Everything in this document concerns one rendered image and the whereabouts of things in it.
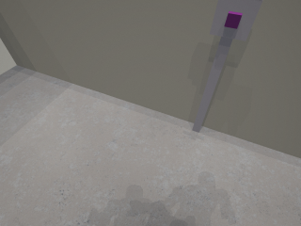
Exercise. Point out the button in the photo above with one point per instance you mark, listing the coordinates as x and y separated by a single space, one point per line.
233 19

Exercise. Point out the panel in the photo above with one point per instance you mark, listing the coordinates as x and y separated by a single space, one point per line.
250 9

